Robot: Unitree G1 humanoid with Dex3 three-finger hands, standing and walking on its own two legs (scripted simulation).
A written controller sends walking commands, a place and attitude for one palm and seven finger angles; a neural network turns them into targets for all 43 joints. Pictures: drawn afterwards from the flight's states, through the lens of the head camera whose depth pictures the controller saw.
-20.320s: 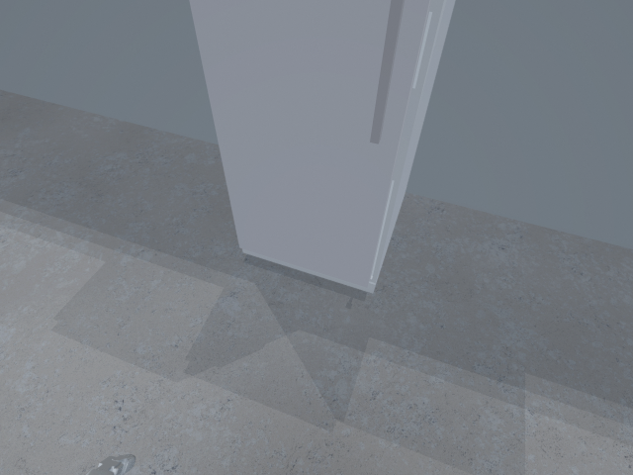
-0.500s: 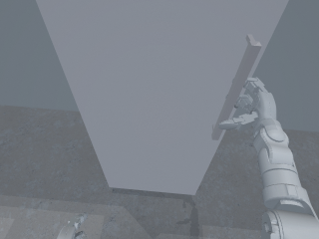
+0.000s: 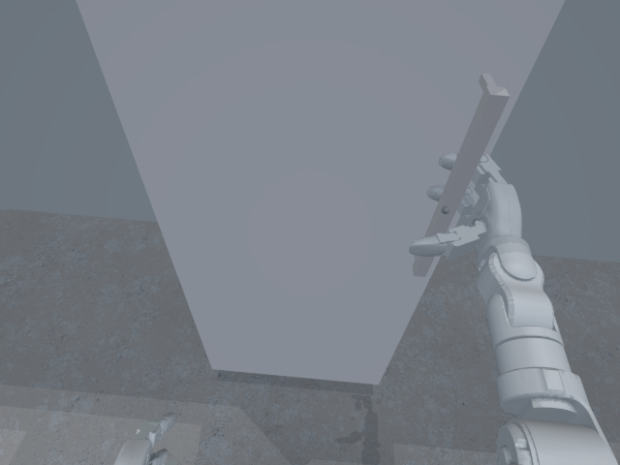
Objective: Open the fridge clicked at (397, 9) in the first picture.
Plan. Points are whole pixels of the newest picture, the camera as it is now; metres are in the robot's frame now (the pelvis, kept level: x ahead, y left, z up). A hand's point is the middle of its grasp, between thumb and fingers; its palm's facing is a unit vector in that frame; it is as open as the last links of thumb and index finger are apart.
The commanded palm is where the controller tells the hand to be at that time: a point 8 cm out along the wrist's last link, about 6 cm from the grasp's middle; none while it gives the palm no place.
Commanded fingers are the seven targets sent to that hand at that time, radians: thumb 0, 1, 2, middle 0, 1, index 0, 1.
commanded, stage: slide the fingers in behind the handle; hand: right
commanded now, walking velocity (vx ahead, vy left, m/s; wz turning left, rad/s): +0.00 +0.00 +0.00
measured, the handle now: (446, 192) +0.46 -0.16 +0.13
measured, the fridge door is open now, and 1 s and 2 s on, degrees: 0 0 0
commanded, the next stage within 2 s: grip the handle and tug to test in 0.82 s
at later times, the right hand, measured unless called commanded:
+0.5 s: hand (437, 208) +0.41 -0.13 +0.15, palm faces +0.02 +1.00 +0.00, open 14.0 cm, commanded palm +0.38 -0.17 +0.15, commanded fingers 0.00 0.50 -0.30 0.30 1.20 0.30 1.20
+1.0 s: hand (436, 206) +0.42 -0.13 +0.14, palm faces +0.01 +1.00 +0.01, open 13.9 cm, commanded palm +0.39 -0.17 +0.15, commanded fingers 0.00 0.27 -0.40 0.32 1.23 0.32 1.23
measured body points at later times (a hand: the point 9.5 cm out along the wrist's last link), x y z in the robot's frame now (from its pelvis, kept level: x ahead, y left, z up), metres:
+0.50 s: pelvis +0.00 +0.00 +0.00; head +0.01 +0.01 +0.45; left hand +0.12 +0.24 -0.11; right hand +0.40 -0.18 +0.15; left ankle +0.00 +0.09 -0.74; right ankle -0.01 -0.09 -0.74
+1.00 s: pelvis +0.00 -0.01 +0.00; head +0.01 +0.00 +0.45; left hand +0.13 +0.23 -0.11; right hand +0.41 -0.18 +0.15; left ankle +0.00 +0.09 -0.74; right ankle -0.01 -0.09 -0.74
